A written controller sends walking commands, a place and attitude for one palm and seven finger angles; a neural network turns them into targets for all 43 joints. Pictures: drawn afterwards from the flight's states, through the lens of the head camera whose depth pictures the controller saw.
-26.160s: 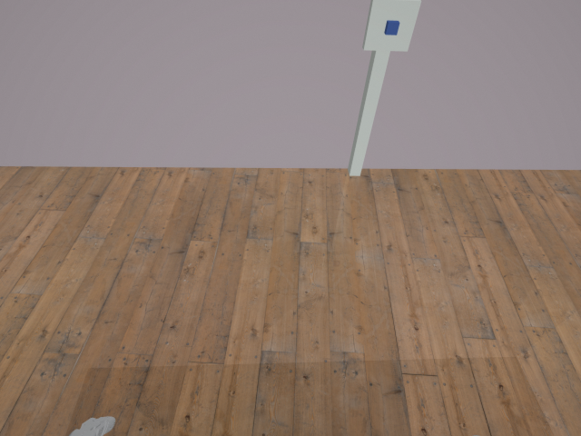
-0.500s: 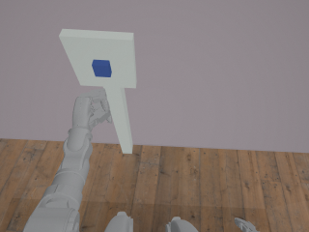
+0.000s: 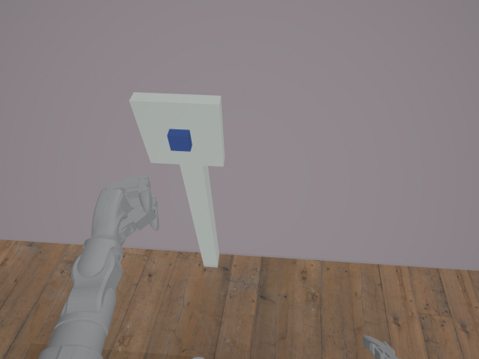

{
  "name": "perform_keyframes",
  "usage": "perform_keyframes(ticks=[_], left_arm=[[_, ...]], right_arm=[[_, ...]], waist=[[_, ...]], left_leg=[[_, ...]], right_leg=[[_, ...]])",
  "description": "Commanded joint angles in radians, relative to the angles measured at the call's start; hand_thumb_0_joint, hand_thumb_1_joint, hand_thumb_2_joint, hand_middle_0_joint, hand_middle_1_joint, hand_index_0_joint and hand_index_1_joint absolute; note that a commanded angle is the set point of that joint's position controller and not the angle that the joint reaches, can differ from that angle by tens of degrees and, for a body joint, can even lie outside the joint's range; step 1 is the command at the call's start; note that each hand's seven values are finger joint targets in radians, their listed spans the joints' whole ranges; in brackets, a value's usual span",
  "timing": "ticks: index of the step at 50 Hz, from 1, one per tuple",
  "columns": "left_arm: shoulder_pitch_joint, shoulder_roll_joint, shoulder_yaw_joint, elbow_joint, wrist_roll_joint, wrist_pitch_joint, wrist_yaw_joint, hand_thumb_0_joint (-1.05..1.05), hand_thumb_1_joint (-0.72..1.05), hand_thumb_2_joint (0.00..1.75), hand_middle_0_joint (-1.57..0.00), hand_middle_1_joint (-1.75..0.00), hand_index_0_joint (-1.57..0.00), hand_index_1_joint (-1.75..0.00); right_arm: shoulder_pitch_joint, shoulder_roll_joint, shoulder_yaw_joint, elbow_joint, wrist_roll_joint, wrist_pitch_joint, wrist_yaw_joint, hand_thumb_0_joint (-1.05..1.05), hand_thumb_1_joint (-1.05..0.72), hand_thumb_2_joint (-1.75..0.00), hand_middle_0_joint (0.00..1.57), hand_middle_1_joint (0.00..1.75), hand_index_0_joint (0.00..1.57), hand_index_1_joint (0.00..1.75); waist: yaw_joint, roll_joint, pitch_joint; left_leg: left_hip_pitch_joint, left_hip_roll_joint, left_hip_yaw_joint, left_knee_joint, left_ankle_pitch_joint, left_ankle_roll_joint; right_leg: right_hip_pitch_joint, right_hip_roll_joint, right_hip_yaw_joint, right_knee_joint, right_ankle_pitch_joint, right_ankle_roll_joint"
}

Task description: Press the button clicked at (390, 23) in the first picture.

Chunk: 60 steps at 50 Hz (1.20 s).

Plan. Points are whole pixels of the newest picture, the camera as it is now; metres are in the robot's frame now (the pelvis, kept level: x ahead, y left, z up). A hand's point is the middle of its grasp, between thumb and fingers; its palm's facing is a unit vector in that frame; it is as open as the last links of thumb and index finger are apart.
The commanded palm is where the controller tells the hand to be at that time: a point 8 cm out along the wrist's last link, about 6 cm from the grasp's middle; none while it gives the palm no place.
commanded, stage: draw the hand back to the body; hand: left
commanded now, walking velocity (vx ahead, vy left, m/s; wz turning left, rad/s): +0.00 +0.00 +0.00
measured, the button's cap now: (180, 139) +0.55 +0.14 +0.05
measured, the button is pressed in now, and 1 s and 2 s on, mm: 0 0 0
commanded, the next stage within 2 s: step back with the hand held close in 1.10 s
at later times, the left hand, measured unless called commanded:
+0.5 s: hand (63, 240) +0.25 +0.22 +0.15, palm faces +0.25 -0.93 -0.25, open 3.1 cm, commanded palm +0.20 +0.27 +0.17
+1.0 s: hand out of the picture +0.19 +0.26 +0.21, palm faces +0.44 -0.82 -0.38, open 3.1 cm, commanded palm +0.14 +0.30 +0.22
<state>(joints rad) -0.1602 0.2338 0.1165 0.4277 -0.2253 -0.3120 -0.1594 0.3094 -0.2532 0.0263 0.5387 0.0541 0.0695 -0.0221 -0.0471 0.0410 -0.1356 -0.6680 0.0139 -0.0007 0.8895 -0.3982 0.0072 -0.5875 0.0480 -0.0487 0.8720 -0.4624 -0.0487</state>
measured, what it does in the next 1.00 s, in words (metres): stands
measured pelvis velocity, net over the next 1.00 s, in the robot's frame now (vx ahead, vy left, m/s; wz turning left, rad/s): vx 0.02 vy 0.01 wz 0.02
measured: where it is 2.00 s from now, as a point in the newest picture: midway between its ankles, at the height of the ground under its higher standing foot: outside the picture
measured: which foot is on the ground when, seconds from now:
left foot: down 0.00-1.00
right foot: down 0.00-1.00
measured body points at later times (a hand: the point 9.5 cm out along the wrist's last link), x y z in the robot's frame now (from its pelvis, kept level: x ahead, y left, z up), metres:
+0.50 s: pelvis +0.01 +0.02 +0.04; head +0.00 +0.01 +0.49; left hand +0.23 +0.27 +0.17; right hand +0.22 -0.18 -0.03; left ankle +0.02 +0.12 -0.69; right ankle -0.02 -0.09 -0.69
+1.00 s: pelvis +0.02 +0.01 +0.05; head -0.01 -0.01 +0.50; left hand +0.16 +0.30 +0.23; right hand +0.22 -0.20 -0.03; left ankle +0.02 +0.12 -0.69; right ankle -0.02 -0.09 -0.69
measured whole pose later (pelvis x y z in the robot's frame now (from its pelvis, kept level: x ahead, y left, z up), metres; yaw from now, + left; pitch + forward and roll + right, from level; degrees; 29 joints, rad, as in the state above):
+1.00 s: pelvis +0.02 +0.01 +0.05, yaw +1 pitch -4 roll +0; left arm 0.55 0.31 0.29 -0.49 -0.08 -0.08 0.11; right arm 0.20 -0.24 0.03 0.60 0.01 -0.07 -0.07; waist 0.07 0.07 -0.02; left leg -0.15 -0.02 0.00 0.45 -0.24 0.03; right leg -0.05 0.02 -0.03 0.40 -0.29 -0.02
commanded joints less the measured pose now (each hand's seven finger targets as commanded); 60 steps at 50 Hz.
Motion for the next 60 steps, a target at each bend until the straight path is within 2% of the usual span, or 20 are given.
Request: perform_keyframes(ticks=[1, 6, 7, 9, 10, 12, 19, 21, 22, 26, 27, 28, 31, 41, 45, 46, 50, 52, 54, 60], left_arm=[[-0.231, 0.155, 0.045, -0.317, -0.018, -0.068, -0.022, 0.00, 0.90, 0.90, -1.30, -1.50, -1.30, -1.50], [-0.088, 0.182, 0.073, -0.448, -0.041, -0.008, -0.046, 0.00, 0.90, 0.90, -1.30, -1.50, -1.30, -1.50], [-0.067, 0.235, 0.038, -0.561, 0.062, 0.018, 0.060, 0.00, 0.90, 0.90, -1.30, -1.50, -1.30, -1.50], [0.048, 0.159, 0.000, -0.610, 0.081, 0.074, 0.144, 0.00, 0.90, 0.90, -1.30, -1.50, -1.30, -1.50], [0.081, 0.165, -0.001, -0.649, 0.096, 0.094, 0.167, 0.00, 0.90, 0.90, -1.30, -1.50, -1.30, -1.50], [0.143, 0.180, 0.011, -0.663, 0.109, 0.127, 0.200, 0.00, 0.90, 0.90, -1.30, -1.50, -1.30, -1.50], [0.187, 0.184, 0.036, -0.821, 0.145, 0.179, 0.260, 0.00, 0.90, 0.90, -1.30, -1.50, -1.30, -1.50], [0.245, 0.185, 0.048, -0.884, 0.150, 0.186, 0.269, 0.00, 0.90, 0.90, -1.30, -1.50, -1.30, -1.50], [0.286, 0.198, 0.062, -0.900, 0.151, 0.189, 0.272, 0.00, 0.90, 0.90, -1.30, -1.50, -1.30, -1.50], [0.392, 0.190, 0.088, -0.987, 0.154, 0.203, 0.277, 0.00, 0.90, 0.90, -1.30, -1.50, -1.30, -1.50], [0.443, 0.209, 0.115, -0.970, 0.155, 0.209, 0.278, 0.00, 0.90, 0.90, -1.30, -1.50, -1.30, -1.50], [0.459, 0.187, 0.106, -0.993, 0.151, 0.210, 0.275, 0.00, 0.90, 0.90, -1.30, -1.50, -1.30, -1.50], [0.506, 0.217, 0.163, -1.044, 0.155, 0.209, 0.276, 0.00, 0.90, 0.90, -1.30, -1.50, -1.30, -1.50], [0.662, 0.282, 0.303, -1.173, 0.147, 0.184, 0.284, 0.00, 0.90, 0.90, -1.30, -1.50, -1.30, -1.50], [0.654, 0.216, 0.243, -1.098, 0.152, 0.186, 0.281, 0.00, 0.90, 0.90, -1.30, -1.50, -1.30, -1.50], [0.640, 0.218, 0.245, -1.089, 0.152, 0.187, 0.283, 0.00, 0.90, 0.90, -1.30, -1.50, -1.30, -1.50], [0.615, 0.246, 0.266, -1.101, 0.154, 0.173, 0.289, 0.00, 0.90, 0.90, -1.30, -1.50, -1.30, -1.50], [0.615, 0.280, 0.293, -1.125, 0.155, 0.164, 0.294, 0.00, 0.90, 0.90, -1.30, -1.50, -1.30, -1.50], [0.625, 0.267, 0.281, -1.144, 0.153, 0.160, 0.295, 0.00, 0.90, 0.90, -1.30, -1.50, -1.30, -1.50], [0.646, 0.247, 0.274, -1.107, 0.148, 0.159, 0.292, 0.00, 0.90, 0.90, -1.30, -1.50, -1.30, -1.50]], right_arm=[[-0.097, -0.117, -0.045, -0.155, 0.001, -0.080, -0.020, 0.00, -0.90, -0.90, 0.20, 0.30, 0.20, 0.30], [-0.146, -0.112, -0.036, -0.184, 0.008, -0.114, -0.027, 0.00, -0.90, -0.90, 0.20, 0.30, 0.20, 0.30], [-0.193, -0.095, -0.040, -0.194, 0.006, -0.098, -0.049, 0.00, -0.90, -0.90, 0.20, 0.30, 0.20, 0.30], [-0.199, -0.085, -0.029, -0.202, 0.000, -0.098, -0.067, 0.00, -0.90, -0.90, 0.20, 0.30, 0.20, 0.30], [-0.208, -0.087, -0.027, -0.198, 0.000, -0.098, -0.069, 0.00, -0.90, -0.90, 0.20, 0.30, 0.20, 0.30], [-0.213, -0.090, -0.022, -0.182, -0.007, -0.095, -0.077, 0.00, -0.90, -0.90, 0.20, 0.30, 0.20, 0.30], [-0.236, -0.076, -0.004, -0.160, -0.022, -0.115, -0.091, 0.00, -0.90, -0.90, 0.20, 0.30, 0.20, 0.30], [-0.237, -0.072, -0.001, -0.157, -0.028, -0.128, -0.088, 0.00, -0.90, -0.90, 0.20, 0.30, 0.20, 0.30], [-0.240, -0.076, -0.001, -0.151, -0.031, -0.136, -0.085, 0.00, -0.90, -0.90, 0.20, 0.30, 0.20, 0.30], [-0.244, -0.072, -0.001, -0.144, -0.040, -0.150, -0.073, 0.00, -0.90, -0.90, 0.20, 0.30, 0.20, 0.30], [-0.240, -0.076, -0.002, -0.137, -0.045, -0.154, -0.068, 0.00, -0.90, -0.90, 0.20, 0.30, 0.20, 0.30], [-0.244, -0.072, -0.004, -0.139, -0.042, -0.153, -0.064, 0.00, -0.90, -0.90, 0.20, 0.30, 0.20, 0.30], [-0.240, -0.072, -0.010, -0.133, -0.048, -0.155, -0.057, 0.00, -0.90, -0.90, 0.20, 0.30, 0.20, 0.30], [-0.245, -0.065, -0.023, -0.127, -0.043, -0.190, -0.053, 0.00, -0.90, -0.90, 0.20, 0.30, 0.20, 0.30], [-0.234, -0.074, -0.033, -0.108, -0.046, -0.194, -0.054, 0.00, -0.90, -0.90, 0.20, 0.30, 0.20, 0.30], [-0.236, -0.076, -0.034, -0.109, -0.046, -0.193, -0.056, 0.00, -0.90, -0.90, 0.20, 0.30, 0.20, 0.30], [-0.244, -0.073, -0.038, -0.110, -0.049, -0.199, -0.069, 0.00, -0.90, -0.90, 0.20, 0.30, 0.20, 0.30], [-0.246, -0.071, -0.036, -0.105, -0.051, -0.208, -0.073, 0.00, -0.90, -0.90, 0.20, 0.30, 0.20, 0.30], [-0.250, -0.063, -0.031, -0.106, -0.050, -0.215, -0.073, 0.00, -0.90, -0.90, 0.20, 0.30, 0.20, 0.30], [-0.252, -0.059, -0.033, -0.095, -0.050, -0.223, -0.071, 0.00, -0.90, -0.90, 0.20, 0.30, 0.20, 0.30]], waist=[[0.010, -0.013, -0.184], [0.044, 0.033, -0.184], [0.069, -0.021, -0.199], [0.051, -0.029, -0.096], [0.054, 0.017, -0.076], [0.055, -0.028, -0.032], [0.059, 0.025, 0.009], [0.069, 0.059, -0.016], [0.074, 0.032, -0.018], [0.083, 0.039, 0.000], [0.090, -0.002, 0.023], [0.086, 0.002, 0.032], [0.095, 0.008, 0.019], [0.116, 0.037, 0.053], [0.097, 0.001, 0.122], [0.098, -0.030, 0.132], [0.107, -0.044, 0.112], [0.116, -0.010, 0.080], [0.116, 0.044, 0.083], [0.113, 0.011, 0.139]], left_leg=[[0.211, -0.024, -0.011, -0.128, 0.141, 0.040], [0.282, -0.022, -0.018, -0.184, 0.160, 0.035], [0.332, -0.016, -0.013, -0.234, 0.166, 0.035], [0.345, -0.007, -0.021, -0.278, 0.140, 0.032], [0.366, -0.004, -0.020, -0.294, 0.142, 0.031], [0.379, -0.001, -0.024, -0.327, 0.142, 0.033], [0.523, 0.008, -0.043, -0.435, 0.195, 0.024], [0.567, 0.011, -0.048, -0.454, 0.262, 0.019], [0.572, 0.014, -0.051, -0.463, 0.276, 0.018], [0.601, 0.018, -0.048, -0.486, 0.374, 0.010], [0.587, 0.017, -0.041, -0.489, 0.379, 0.011], [0.586, 0.018, -0.042, -0.493, 0.393, 0.010], [0.600, 0.015, -0.033, -0.488, 0.456, 0.009], [0.591, 0.010, -0.021, -0.481, 0.454, 0.006], [0.582, 0.011, -0.017, -0.494, 0.378, 0.012], [0.577, 0.010, -0.019, -0.499, 0.359, 0.016], [0.587, 0.002, -0.012, -0.498, 0.312, 0.024], [0.592, -0.003, -0.004, -0.488, 0.321, 0.024], [0.594, -0.005, -0.002, -0.482, 0.343, 0.022], [0.584, -0.005, 0.000, -0.489, 0.329, 0.019]], right_leg=[[0.102, -0.019, 0.057, -0.191, 0.270, 0.039], [0.156, -0.021, 0.043, -0.218, 0.275, 0.030], [0.186, -0.042, 0.083, -0.282, 0.240, 0.019], [0.181, -0.046, 0.063, -0.316, 0.209, 0.026], [0.188, -0.047, 0.060, -0.329, 0.212, 0.024], [0.220, -0.042, 0.055, -0.370, 0.207, 0.025], [0.315, -0.043, 0.031, -0.443, 0.251, 0.018], [0.357, -0.044, 0.026, -0.449, 0.301, 0.014], [0.374, -0.039, 0.025, -0.460, 0.311, 0.015], [0.419, -0.042, 0.019, -0.476, 0.376, 0.017], [0.427, -0.038, 0.018, -0.490, 0.389, 0.018], [0.437, -0.043, 0.019, -0.488, 0.394, 0.019], [0.462, -0.043, 0.018, -0.493, 0.445, 0.021], [0.468, -0.042, 0.020, -0.511, 0.458, 0.025], [0.422, -0.043, 0.020, -0.531, 0.398, 0.031], [0.418, -0.042, 0.020, -0.535, 0.383, 0.033], [0.424, -0.047, 0.032, -0.551, 0.341, 0.033], [0.446, -0.051, 0.042, -0.557, 0.358, 0.032], [0.449, -0.056, 0.044, -0.552, 0.390, 0.030], [0.425, -0.051, 0.047, -0.574, 0.368, 0.034]])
